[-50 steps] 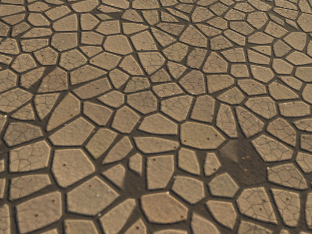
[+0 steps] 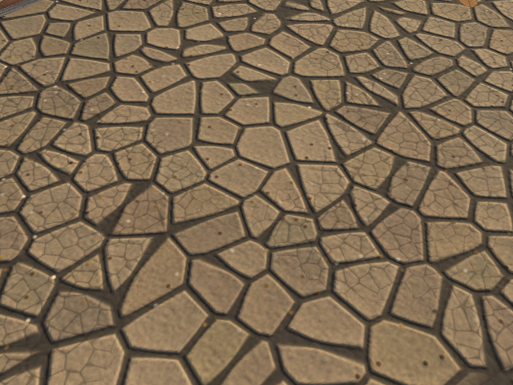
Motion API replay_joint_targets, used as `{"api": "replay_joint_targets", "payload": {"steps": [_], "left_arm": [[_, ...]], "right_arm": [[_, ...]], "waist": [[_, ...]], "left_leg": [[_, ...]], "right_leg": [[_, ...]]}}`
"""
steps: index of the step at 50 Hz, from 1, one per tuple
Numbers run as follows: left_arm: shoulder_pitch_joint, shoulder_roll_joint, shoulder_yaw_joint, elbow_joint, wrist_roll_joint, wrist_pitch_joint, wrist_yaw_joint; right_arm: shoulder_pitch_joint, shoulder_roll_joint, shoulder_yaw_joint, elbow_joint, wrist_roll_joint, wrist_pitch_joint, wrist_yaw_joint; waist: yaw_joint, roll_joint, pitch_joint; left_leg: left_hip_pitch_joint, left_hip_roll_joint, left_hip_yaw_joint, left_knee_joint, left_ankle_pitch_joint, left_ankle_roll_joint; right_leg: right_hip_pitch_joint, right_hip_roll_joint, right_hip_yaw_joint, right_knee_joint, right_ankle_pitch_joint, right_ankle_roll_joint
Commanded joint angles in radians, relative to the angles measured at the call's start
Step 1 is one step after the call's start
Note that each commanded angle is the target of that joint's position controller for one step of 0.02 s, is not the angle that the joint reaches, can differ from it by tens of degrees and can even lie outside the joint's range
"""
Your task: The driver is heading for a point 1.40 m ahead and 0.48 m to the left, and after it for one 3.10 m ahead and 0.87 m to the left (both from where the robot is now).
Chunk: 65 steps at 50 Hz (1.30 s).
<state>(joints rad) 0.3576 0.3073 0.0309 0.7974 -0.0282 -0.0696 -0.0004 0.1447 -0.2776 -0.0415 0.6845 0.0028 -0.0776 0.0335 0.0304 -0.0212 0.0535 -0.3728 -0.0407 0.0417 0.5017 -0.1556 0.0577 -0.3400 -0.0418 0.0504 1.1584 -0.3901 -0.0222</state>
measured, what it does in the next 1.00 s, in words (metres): walks ahead, turning left: right foot, then left foot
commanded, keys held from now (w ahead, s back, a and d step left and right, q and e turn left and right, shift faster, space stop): w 0.28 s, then w+q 0.72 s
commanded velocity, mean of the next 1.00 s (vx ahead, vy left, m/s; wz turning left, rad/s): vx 0.50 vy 0.00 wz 0.30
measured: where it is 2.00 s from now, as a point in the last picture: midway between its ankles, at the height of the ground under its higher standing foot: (187, 209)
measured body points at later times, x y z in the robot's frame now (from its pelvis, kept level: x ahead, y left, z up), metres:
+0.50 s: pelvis +0.29 -0.06 +0.00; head +0.32 -0.07 +0.45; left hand +0.45 +0.21 -0.09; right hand +0.33 -0.34 -0.14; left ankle +0.14 +0.08 -0.64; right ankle +0.37 -0.15 -0.73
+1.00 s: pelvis +0.54 +0.03 -0.01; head +0.58 +0.05 +0.43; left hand +0.50 +0.32 -0.14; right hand +0.81 -0.16 -0.10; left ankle +0.60 +0.13 -0.73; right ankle +0.41 -0.16 -0.65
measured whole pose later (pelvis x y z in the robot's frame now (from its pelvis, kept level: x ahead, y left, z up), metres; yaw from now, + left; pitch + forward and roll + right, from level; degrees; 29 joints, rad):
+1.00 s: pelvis +0.54 +0.03 -0.01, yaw +21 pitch +1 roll -1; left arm 0.27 0.31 0.07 0.83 -0.02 -0.06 0.01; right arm 0.12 -0.30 -0.08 0.66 0.03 -0.03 0.04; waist 0.03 0.00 0.08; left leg -0.47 -0.04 0.04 0.65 -0.19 0.10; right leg -0.17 -0.06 -0.09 1.04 -0.52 0.03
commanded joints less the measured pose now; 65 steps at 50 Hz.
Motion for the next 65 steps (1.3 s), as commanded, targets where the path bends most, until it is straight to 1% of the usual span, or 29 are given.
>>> {"api": "replay_joint_targets", "payload": {"steps": [1,4,6,10,14,17,19,20,21,22,23,25,27,31,36,41,44,46,47,48,49,50,51,52,53,56,58,62,65], "left_arm": [[-0.010,0.100,0.030,-0.085,0.009,-0.015,-0.001],[-0.025,0.066,0.022,-0.088,0.020,0.008,0.004],[-0.108,0.060,0.018,-0.116,0.028,0.006,0.006],[-0.264,0.030,0.004,-0.153,0.022,-0.015,-0.012],[-0.361,0.049,0.008,-0.193,0.011,-0.024,-0.034],[-0.347,0.077,0.021,-0.205,0.017,-0.031,-0.043],[-0.151,0.133,0.053,-0.154,0.020,-0.035,-0.033],[0.024,0.198,0.075,-0.126,0.033,-0.032,-0.021],[0.086,0.280,0.095,-0.109,0.043,-0.023,-0.020],[0.100,0.178,0.070,-0.115,0.037,-0.020,-0.020],[0.039,0.134,0.055,-0.115,0.036,-0.021,-0.017],[-0.076,0.085,0.041,-0.114,0.039,-0.026,-0.017],[-0.124,0.058,0.038,-0.106,0.046,-0.042,-0.017],[-0.135,0.085,0.055,-0.070,0.041,-0.058,-0.011],[-0.114,0.124,0.069,-0.040,0.038,-0.040,0.007],[-0.051,0.159,0.085,-0.001,0.014,-0.008,0.010],[-0.070,0.197,0.097,-0.001,-0.002,0.014,0.015],[-0.102,0.202,0.097,-0.010,-0.013,0.029,0.019],[-0.093,0.168,0.082,-0.022,0.006,0.024,0.023],[-0.012,0.015,0.035,-0.081,0.049,0.002,0.013],[-0.089,0.072,0.035,-0.094,0.019,-0.039,0.002],[-0.193,0.130,0.050,-0.127,-0.020,-0.061,-0.006],[-0.202,0.122,0.046,-0.129,-0.013,-0.074,-0.003],[-0.195,0.125,0.050,-0.115,0.016,-0.077,0.004],[-0.174,0.134,0.057,-0.107,0.030,-0.069,0.005],[-0.166,0.103,0.054,-0.110,0.044,-0.037,0.002],[-0.235,0.076,0.044,-0.135,0.046,-0.029,0.004],[-0.381,0.042,0.027,-0.171,0.034,-0.035,-0.009],[-0.436,0.065,0.033,-0.194,0.022,-0.046,-0.022]], "right_arm": [[0.065,-0.100,-0.031,-0.022,-0.012,-0.015,-0.003],[0.067,-0.118,-0.038,0.011,0.000,-0.036,-0.004],[0.091,-0.133,-0.041,0.032,-0.001,-0.038,-0.011],[0.150,-0.165,-0.046,0.064,0.009,-0.025,-0.023],[0.226,-0.191,-0.052,0.110,0.020,-0.005,-0.026],[0.243,-0.201,-0.057,0.131,0.023,0.016,-0.034],[0.217,-0.195,-0.051,0.128,0.015,0.027,-0.036],[0.217,-0.137,-0.027,0.104,-0.004,0.025,-0.036],[0.365,-0.014,0.007,0.088,0.006,0.008,-0.032],[0.324,-0.102,-0.011,0.107,0.028,-0.004,-0.031],[0.233,-0.168,-0.034,0.079,0.051,-0.007,-0.030],[0.145,-0.149,-0.036,0.056,0.030,-0.001,-0.038],[0.186,-0.114,-0.039,0.070,0.031,0.025,-0.037],[0.140,-0.070,-0.036,0.041,0.022,0.059,-0.038],[0.006,-0.044,-0.024,-0.004,0.019,0.046,-0.008],[-0.127,-0.046,-0.021,-0.073,0.020,0.046,0.017],[-0.092,-0.084,-0.041,-0.092,0.017,0.053,0.025],[0.133,-0.156,-0.087,-0.042,0.023,0.060,0.016],[0.306,-0.233,-0.124,0.005,0.026,0.071,-0.004],[0.272,-0.347,-0.139,0.000,0.036,0.065,-0.014],[0.283,-0.278,-0.113,-0.042,0.024,0.041,-0.005],[0.252,-0.214,-0.094,-0.031,0.016,0.023,0.001],[0.199,-0.188,-0.085,-0.031,0.019,0.014,0.001],[0.129,-0.155,-0.075,-0.041,0.019,0.012,-0.001],[0.087,-0.128,-0.064,-0.058,0.008,0.011,-0.006],[0.086,-0.146,-0.067,-0.058,0.009,0.006,-0.022],[0.119,-0.173,-0.074,-0.043,0.011,0.008,-0.037],[0.177,-0.180,-0.076,-0.018,0.018,0.021,-0.051],[0.223,-0.178,-0.076,0.005,0.025,0.027,-0.053]], "waist": [[-0.022,0.113,-0.085],[0.002,0.099,-0.042],[-0.018,0.079,-0.008],[-0.079,0.061,0.017],[-0.109,0.062,0.034],[-0.076,0.075,0.014],[0.034,0.074,-0.111],[0.104,0.011,-0.272],[0.048,-0.262,-0.423],[0.090,-0.210,-0.429],[0.088,-0.143,-0.273],[0.035,-0.062,-0.121],[-0.014,-0.090,-0.091],[-0.033,-0.047,-0.024],[0.010,-0.023,0.014],[0.049,-0.012,0.057],[-0.004,-0.052,-0.001],[-0.140,-0.048,-0.128],[-0.214,0.026,-0.215],[-0.085,0.303,-0.264],[-0.139,0.182,-0.401],[-0.156,0.122,-0.265],[-0.113,0.066,-0.179],[-0.069,0.034,-0.127],[-0.035,0.052,-0.112],[-0.012,0.051,-0.089],[-0.031,0.051,-0.057],[-0.093,0.091,-0.034],[-0.112,0.103,-0.029]], "left_leg": [[0.243,0.255,-0.336,-0.313,0.037,0.182],[0.156,0.245,-0.243,-0.374,0.127,0.206],[0.161,0.233,-0.200,-0.391,0.157,0.203],[0.185,0.200,-0.118,-0.394,0.154,0.160],[0.324,0.263,-0.141,-0.347,0.144,0.146],[0.405,0.293,-0.190,-0.254,0.249,0.119],[0.362,0.225,-0.156,-0.019,0.463,0.080],[0.193,0.161,-0.117,0.257,0.293,0.041],[-0.206,-0.009,-0.060,0.628,-0.274,-0.036],[-0.307,0.005,-0.195,0.767,-0.417,-0.038],[-0.375,0.050,-0.194,0.807,-0.346,-0.033],[-0.332,0.127,-0.156,0.727,-0.203,-0.038],[-0.227,0.160,-0.159,0.677,-0.135,-0.045],[-0.280,0.175,-0.160,0.575,-0.041,-0.063],[-0.275,0.164,-0.094,0.293,0.179,-0.060],[-0.304,0.143,-0.026,0.151,0.135,-0.019],[-0.192,0.071,0.045,0.133,-0.004,0.033],[0.119,-0.016,0.083,0.068,-0.003,0.093],[0.425,0.028,-0.046,0.037,0.013,0.142],[0.719,0.284,-0.601,-0.043,-0.149,0.316],[0.773,0.371,-0.888,-0.200,-0.298,0.374],[0.693,0.353,-0.755,-0.236,-0.228,0.319],[0.556,0.311,-0.629,-0.231,-0.134,0.283],[0.426,0.270,-0.534,-0.233,-0.020,0.254],[0.340,0.239,-0.473,-0.251,0.071,0.243],[0.216,0.205,-0.385,-0.285,0.235,0.250],[0.172,0.174,-0.333,-0.291,0.254,0.233],[0.120,0.117,-0.294,-0.271,0.118,0.168],[0.170,0.147,-0.363,-0.221,0.059,0.156]], "right_leg": [[-0.256,-0.101,0.034,0.015,0.114,0.008],[-0.260,-0.113,0.014,-0.071,0.167,0.042],[-0.309,-0.118,0.011,-0.190,0.273,0.058],[-0.257,-0.073,-0.032,-0.478,0.488,0.052],[-0.280,-0.052,-0.019,-0.598,0.480,0.021],[-0.221,-0.025,-0.016,-0.651,0.356,-0.012],[0.075,0.021,-0.063,-0.689,0.330,-0.053],[0.380,-0.111,0.057,-0.631,0.363,-0.105],[0.740,-0.364,0.507,-0.714,0.132,-0.249],[0.715,-0.372,0.653,-0.830,-0.003,-0.243],[0.603,-0.347,0.501,-0.848,-0.004,-0.200],[0.365,-0.275,0.285,-0.900,0.179,-0.170],[0.251,-0.233,0.157,-0.963,0.270,-0.159],[0.207,-0.236,0.006,-1.028,0.392,-0.175],[0.253,-0.207,-0.158,-1.047,0.437,-0.151],[0.398,-0.251,-0.223,-1.004,0.508,-0.134],[0.462,-0.257,-0.265,-0.845,0.901,-0.103],[0.389,-0.214,-0.307,-0.521,1.050,-0.062],[0.163,-0.173,-0.307,-0.232,0.799,-0.014],[-0.299,0.029,-0.239,0.120,-0.137,0.054],[-0.415,0.067,0.018,0.241,-0.228,0.043],[-0.499,0.018,0.037,0.224,-0.126,0.020],[-0.470,-0.026,0.034,0.139,-0.035,0.004],[-0.405,-0.058,0.036,0.050,0.022,0.011],[-0.333,-0.079,0.045,-0.001,0.065,0.017],[-0.270,-0.072,0.017,-0.115,0.124,0.063],[-0.282,-0.053,0.003,-0.248,0.230,0.091],[-0.190,0.012,-0.008,-0.541,0.467,0.099],[-0.164,0.031,0.018,-0.628,0.483,0.083]]}}
Velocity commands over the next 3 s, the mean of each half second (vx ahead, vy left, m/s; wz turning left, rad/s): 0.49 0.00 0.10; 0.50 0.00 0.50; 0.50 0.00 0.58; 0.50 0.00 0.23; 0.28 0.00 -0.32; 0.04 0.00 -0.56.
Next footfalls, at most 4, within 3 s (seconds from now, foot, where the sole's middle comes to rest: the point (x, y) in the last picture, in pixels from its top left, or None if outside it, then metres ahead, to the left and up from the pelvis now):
0.40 right None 0.41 -0.15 -0.77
0.94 left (220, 312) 0.64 0.14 -0.77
1.42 right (243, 209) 0.98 0.09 -0.77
1.92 left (127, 201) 1.00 0.46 -0.77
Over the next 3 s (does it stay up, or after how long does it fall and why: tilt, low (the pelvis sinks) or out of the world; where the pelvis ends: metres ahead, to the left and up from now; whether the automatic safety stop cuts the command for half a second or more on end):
stays up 1.17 0.51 0.01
